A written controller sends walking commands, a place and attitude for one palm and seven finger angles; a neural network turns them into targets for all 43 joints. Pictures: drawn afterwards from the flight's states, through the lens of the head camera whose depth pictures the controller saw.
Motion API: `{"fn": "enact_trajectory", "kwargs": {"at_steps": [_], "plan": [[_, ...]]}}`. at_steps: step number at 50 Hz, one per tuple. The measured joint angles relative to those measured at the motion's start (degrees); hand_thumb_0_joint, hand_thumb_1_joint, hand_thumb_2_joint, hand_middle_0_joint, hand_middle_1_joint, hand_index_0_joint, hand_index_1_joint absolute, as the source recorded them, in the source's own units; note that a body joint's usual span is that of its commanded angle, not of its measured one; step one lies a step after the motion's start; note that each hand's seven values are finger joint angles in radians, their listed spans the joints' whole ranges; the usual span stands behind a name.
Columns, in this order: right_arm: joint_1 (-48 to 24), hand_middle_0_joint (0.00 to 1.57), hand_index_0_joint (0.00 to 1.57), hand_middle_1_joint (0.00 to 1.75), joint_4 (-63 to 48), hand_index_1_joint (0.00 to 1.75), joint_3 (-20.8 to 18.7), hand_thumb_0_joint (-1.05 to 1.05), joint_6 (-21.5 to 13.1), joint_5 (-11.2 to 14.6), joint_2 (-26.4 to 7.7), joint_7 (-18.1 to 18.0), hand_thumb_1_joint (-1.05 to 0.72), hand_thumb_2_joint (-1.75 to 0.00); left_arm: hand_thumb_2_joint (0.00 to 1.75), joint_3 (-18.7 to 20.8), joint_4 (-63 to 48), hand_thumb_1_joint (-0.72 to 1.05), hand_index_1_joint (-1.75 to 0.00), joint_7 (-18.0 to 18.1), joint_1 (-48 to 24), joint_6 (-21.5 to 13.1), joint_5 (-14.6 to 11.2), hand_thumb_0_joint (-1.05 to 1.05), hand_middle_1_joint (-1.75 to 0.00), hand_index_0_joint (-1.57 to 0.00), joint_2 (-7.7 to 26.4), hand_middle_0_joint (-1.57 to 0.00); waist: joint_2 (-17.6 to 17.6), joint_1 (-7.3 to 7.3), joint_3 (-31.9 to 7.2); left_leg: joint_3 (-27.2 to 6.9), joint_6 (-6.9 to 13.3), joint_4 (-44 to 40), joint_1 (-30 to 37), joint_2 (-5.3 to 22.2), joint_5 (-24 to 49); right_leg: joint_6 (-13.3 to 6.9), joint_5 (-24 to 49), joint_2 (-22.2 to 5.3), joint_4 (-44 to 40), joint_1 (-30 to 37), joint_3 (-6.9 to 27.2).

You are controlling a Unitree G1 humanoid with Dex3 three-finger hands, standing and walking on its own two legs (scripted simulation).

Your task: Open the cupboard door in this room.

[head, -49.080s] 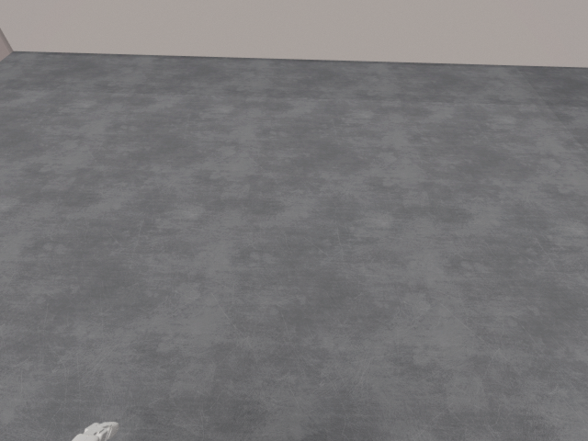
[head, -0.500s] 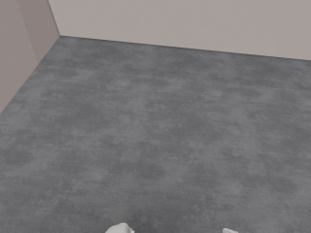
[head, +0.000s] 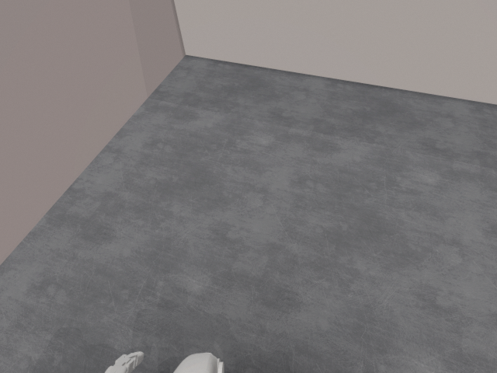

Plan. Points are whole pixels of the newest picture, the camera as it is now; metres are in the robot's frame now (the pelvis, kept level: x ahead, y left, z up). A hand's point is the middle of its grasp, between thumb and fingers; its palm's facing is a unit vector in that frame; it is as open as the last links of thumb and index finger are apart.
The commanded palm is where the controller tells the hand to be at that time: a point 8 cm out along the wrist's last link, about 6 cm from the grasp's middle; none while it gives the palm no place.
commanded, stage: turn to face it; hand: left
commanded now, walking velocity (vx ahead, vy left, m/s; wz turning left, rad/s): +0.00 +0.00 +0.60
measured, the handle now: out of the picture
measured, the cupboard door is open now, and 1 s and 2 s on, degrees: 39 39 39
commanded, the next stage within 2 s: none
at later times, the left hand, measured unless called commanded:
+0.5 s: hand out of the picture +0.05 +0.24 -0.17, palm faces +0.33 -0.91 -0.27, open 7.4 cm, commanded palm none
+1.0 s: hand out of the picture +0.01 +0.18 -0.18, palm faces +0.62 -0.75 -0.24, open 7.3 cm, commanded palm none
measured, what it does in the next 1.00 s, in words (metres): steps on the spot, turning left: left foot, then right foot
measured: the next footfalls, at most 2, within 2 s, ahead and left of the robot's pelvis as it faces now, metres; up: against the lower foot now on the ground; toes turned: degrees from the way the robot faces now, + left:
left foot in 0.26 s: +0.05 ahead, +0.13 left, +0.00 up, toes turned +18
right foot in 0.62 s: +0.15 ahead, -0.12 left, +0.00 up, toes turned +20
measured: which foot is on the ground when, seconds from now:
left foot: up 0.00-0.24, down 0.26-0.62, up 0.64-0.98, down 1.00-1.00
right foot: down 0.00-0.24, up 0.26-0.60, down 0.62-1.00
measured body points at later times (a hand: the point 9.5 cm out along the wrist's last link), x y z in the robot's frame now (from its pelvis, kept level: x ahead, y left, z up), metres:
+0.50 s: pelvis +0.04 +0.01 -0.01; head +0.10 +0.03 +0.44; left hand +0.04 +0.29 -0.15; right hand +0.22 -0.20 -0.14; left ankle +0.02 +0.12 -0.74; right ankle +0.08 -0.15 -0.68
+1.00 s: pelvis +0.08 -0.02 -0.01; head +0.13 +0.02 +0.43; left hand -0.02 +0.22 -0.16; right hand +0.33 -0.16 -0.15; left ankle +0.02 +0.07 -0.74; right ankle +0.11 -0.13 -0.74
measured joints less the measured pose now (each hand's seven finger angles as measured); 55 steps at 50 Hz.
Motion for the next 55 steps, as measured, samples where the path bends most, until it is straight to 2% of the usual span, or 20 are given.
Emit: {"fn": "enact_trajectory", "kwargs": {"at_steps": [4, 9, 11, 12, 13, 15, 17, 19, 25, 29, 31, 34, 36, 38, 41, 47, 49, 50, 52, 55], "plan": [[-2.7, 0.2, 0.19, 0.29, -1.2, 0.3, 0.3, 0.01, 0.1, 0.2, -0.4, 0.4, -0.91, -0.9, 0.9, -0.1, 0.3, 0.91, -0.3, 0.1, 1.7, -0.3, 0.0, 0.01, -0.3, -0.2, -0.3, -0.2, -1.5, 0.69, 1.3, 1.6, -0.6, -6.6, 1.7, 1.5, 0.7, 0.1, -0.6, -1.6, -1.4, 2.5, -3.3], [-6.8, 0.2, 0.19, 0.29, -3.0, 0.3, 0.9, 0.01, -0.1, 0.3, -0.6, 0.7, -0.91, -0.9, 0.9, 0.3, 0.7, 0.92, -0.3, -0.3, 3.9, 0.1, 0.4, 0.0, -0.3, -0.21, 1.4, -0.21, -2.6, 2.41, 3.1, 4.0, 0.4, -18.8, 5.7, 1.5, 1.4, 0.9, -3.4, -3.2, 1.2, 3.4, -7.4], [-7.9, 0.2, 0.19, 0.29, -4.2, 0.3, 1.1, 0.01, -0.6, 0.2, -0.6, 0.9, -0.91, -0.9, 0.9, 0.6, 1.1, 0.92, -0.3, -0.5, 5.1, 0.4, 0.3, 0.0, -0.3, -0.2, 2.4, -0.21, -3.2, 2.78, 3.3, 5.4, 1.3, -25.1, 8.4, 0.7, 4.4, 1.6, -5.4, -4.2, 4.2, 2.9, -8.7], [-8.2, 0.2, 0.19, 0.29, -5.1, 0.3, 1.3, 0.01, -1.0, 0.1, -0.8, 1.0, -0.91, -0.9, 0.9, 0.8, 1.2, 0.92, -0.3, -0.7, 5.9, 0.6, 0.1, 0.0, -0.3, -0.2, 2.8, -0.21, -3.2, 2.92, 3.1, 6.1, 2.0, -29.1, 10.4, 0.5, 8.7, 2.0, -6.8, -4.7, 7.3, 1.9, -9.1], [-8.4, 0.2, 0.19, 0.29, -5.9, 0.3, 1.3, 0.01, -1.6, -0.1, -1.1, 1.0, -0.91, -0.9, 0.9, 0.9, 1.4, 0.91, -0.3, -0.9, 6.5, 1.0, -0.1, 0.01, -0.3, -0.2, 3.3, -0.21, -2.9, 2.76, 2.7, 5.7, 4.0, -30.0, 10.5, 0.6, 13.0, 3.0, -8.4, -4.9, 12.7, -0.3, -8.3], [-8.7, 0.2, 0.19, 0.29, -6.6, 0.3, 1.6, 0.01, -2.4, 0.0, -0.6, 0.8, -0.91, -0.9, 0.9, 1.3, 1.9, 0.91, -0.3, -0.7, 6.0, 2.7, -0.1, 0.01, -0.3, -0.2, 4.6, -0.2, -3.9, 3.16, 3.1, 5.1, 5.8, -26.5, 9.3, -0.1, 9.2, 4.3, -13.5, -4.0, 25.1, -5.6, -2.0], [-7.9, 0.2, 0.2, 0.29, -6.9, 0.3, 1.8, 0.01, -2.7, -0.1, -0.3, 0.2, -0.9, -0.9, 0.9, 1.8, 2.4, 0.91, -0.3, -0.4, 4.9, 3.9, -0.1, 0.01, -0.3, -0.2, 5.1, -0.2, -3.6, 3.3, 2.6, 3.8, 5.8, -26.8, 9.5, -0.3, 6.7, 5.1, -13.6, -2.3, 32.7, -9.9, 2.4], [-7.1, 0.2, 0.2, 0.29, -6.5, 0.3, 2.0, 0.01, -2.7, -0.2, 0.0, -0.3, -0.9, -0.9, 0.9, 2.0, 2.0, 0.91, -0.3, -0.7, 3.7, 4.1, 0.0, 0.01, -0.3, -0.2, 5.3, -0.2, -3.2, 3.41, 2.3, 2.5, 5.0, -29.2, 10.4, -0.6, 7.8, 5.7, -10.5, -1.5, 35.4, -12.8, 5.1], [-4.5, 0.2, 0.2, 0.29, -4.8, 0.3, 2.1, 0.01, -2.3, -0.4, 0.7, -0.3, -0.9, -0.9, 0.9, 1.7, -0.7, 0.91, -0.3, -1.1, 0.8, 3.3, -0.1, 0.01, -0.3, -0.2, 4.2, -0.2, -1.0, 2.87, 2.0, -1.6, 4.4, -34.3, 12.1, -0.8, 10.7, 6.2, -6.6, 0.1, 26.6, -13.9, 8.1], [-2.9, 0.21, 0.2, 0.29, -4.1, 0.3, 1.6, 0.01, -1.5, -0.5, 1.0, -0.2, -0.9, -0.9, 0.9, 1.2, -2.1, 0.91, -0.3, -1.2, -0.6, 2.7, -0.3, 0.01, -0.3, -0.2, 3.2, -0.2, 0.6, 1.63, 1.9, -4.7, 2.9, -33.2, 11.4, -0.8, 10.1, 5.7, -5.2, 2.1, 14.8, -9.6, 7.6], [-1.8, 0.21, 0.2, 0.3, -3.9, 0.3, 1.2, 0.01, -1.1, -0.1, 1.0, -0.2, -0.9, -0.9, 0.9, 0.8, -3.0, 0.91, -0.3, -1.2, -0.5, 1.7, -0.3, 0.01, -0.3, -0.2, 2.8, -0.2, 0.8, 1.3, 1.3, -6.1, 1.9, -30.5, 10.0, -1.5, 8.8, 4.7, -0.3, 2.5, 5.2, -5.4, 6.7], [-2.1, 0.21, 0.2, 0.29, -2.9, 0.3, 0.2, 0.01, -0.1, 0.2, -0.1, -0.1, -0.9, -0.9, 0.9, 0.0, -3.2, 0.91, -0.3, -0.6, -0.8, 0.6, 0.1, 0.01, -0.3, -0.2, 1.0, -0.2, 2.0, 0.94, 2.2, -5.8, 1.5, -13.7, 4.5, -2.4, -2.5, 1.0, -1.7, 1.8, 6.3, -4.6, 4.4], [-2.5, 0.2, 0.2, 0.29, -2.3, 0.3, -0.2, 0.01, 0.5, 0.1, -0.6, 0.1, -0.9, -0.9, 0.9, -0.4, -3.1, 0.91, -0.3, -0.3, -0.3, 0.6, 0.0, 0.01, -0.3, -0.2, 0.0, -0.2, 2.0, 0.7, 2.6, -3.9, 0.8, -2.3, 1.2, -2.2, -2.4, 0.4, -2.0, 1.0, 5.0, -3.1, 3.0], [-2.8, 0.2, 0.2, 0.29, -2.0, 0.3, -0.2, 0.01, 0.7, 0.1, -0.6, 0.4, -0.9, -0.9, 0.9, -0.6, -2.7, 0.91, -0.3, -0.1, 0.4, 0.8, 0.0, 0.01, -0.3, -0.2, -0.7, -0.2, 1.5, 0.26, 2.8, -2.2, 0.2, 1.9, 0.0, -1.2, -0.8, 0.4, -1.4, 0.3, 2.9, -1.4, 1.6], [-3.2, 0.2, 0.2, 0.29, -1.9, 0.3, 0.1, 0.01, 0.7, 0.2, -0.2, 0.7, -0.9, -0.9, 0.9, -0.8, -2.1, 0.9, -0.3, -0.1, 1.1, 0.7, 0.1, 0.01, -0.3, -0.2, -1.1, -0.2, 0.0, -0.01, 2.9, 0.0, -0.5, -2.1, 1.2, 0.2, -0.1, 0.3, -0.9, -1.0, 0.6, 0.5, -0.8], [-5.1, 0.2, 0.19, 0.29, -2.3, 0.3, 0.9, 0.01, 0.3, 0.4, 0.6, 1.0, -0.91, -0.9, 0.9, 0.1, -1.5, 0.92, -0.3, -0.3, 2.1, 0.4, 0.3, 0.0, -0.3, -0.21, 0.6, -0.21, -2.2, 1.56, 3.7, 3.2, 0.2, -18.6, 6.9, 0.9, 0.0, 1.0, -3.0, -3.1, 2.1, 1.8, -5.9], [-5.7, 0.2, 0.19, 0.29, -3.2, 0.3, 1.1, 0.01, -0.2, 0.4, 0.7, 1.0, -0.91, -0.9, 0.9, 0.6, -1.1, 0.91, -0.3, -0.5, 2.8, 0.6, 0.2, 0.0, -0.3, -0.21, 1.6, -0.21, -3.0, 1.83, 3.6, 4.4, 1.0, -25.7, 9.8, 0.4, 3.5, 1.7, -4.9, -4.1, 5.0, 1.3, -7.4], [-5.8, 0.2, 0.19, 0.29, -3.9, 0.3, 1.3, 0.01, -0.7, 0.2, 0.4, 1.1, -0.9, -0.9, 0.9, 0.8, -1.1, 0.91, -0.3, -0.6, 3.5, 0.8, 0.0, 0.0, -0.3, -0.21, 2.1, -0.21, -2.8, 1.9, 3.1, 4.6, 2.0, -29.9, 11.7, 0.5, 8.7, 2.1, -6.1, -4.5, 7.9, 0.2, -8.0], [-6.2, 0.2, 0.2, 0.29, -4.8, 0.3, 1.2, 0.01, -1.8, 0.0, 0.5, 0.9, -0.9, -0.9, 0.9, 1.2, -0.4, 0.91, -0.3, -0.8, 3.4, 2.2, -0.3, 0.01, -0.3, -0.21, 3.5, -0.21, -3.6, 1.79, 3.1, 3.9, 4.3, -28.1, 10.4, -0.3, 9.1, 3.9, -12.3, -4.5, 19.0, -4.3, -4.0], [-5.5, 0.2, 0.2, 0.29, -5.4, 0.3, 1.5, 0.01, -2.6, -0.2, 0.7, -0.1, -0.9, -0.9, 0.9, 1.9, 0.7, 0.91, -0.3, -0.3, 2.2, 4.0, -0.2, 0.01, -0.3, -0.2, 4.6, -0.2, -3.6, 2.17, 2.9, 2.4, 5.2, -27.9, 10.5, -0.8, 6.8, 5.1, -13.6, -1.9, 32.2, -10.6, 2.7]]}}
